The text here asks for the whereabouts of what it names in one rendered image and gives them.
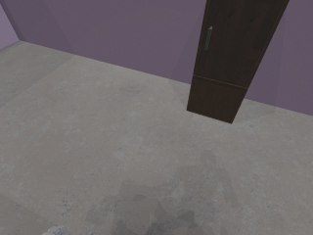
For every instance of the handle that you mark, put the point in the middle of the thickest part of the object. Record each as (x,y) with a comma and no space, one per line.
(208,38)

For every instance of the robot left hand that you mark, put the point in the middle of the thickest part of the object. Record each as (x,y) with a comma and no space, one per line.
(56,230)

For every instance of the cupboard door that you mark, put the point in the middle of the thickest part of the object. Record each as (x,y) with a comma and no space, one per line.
(240,30)

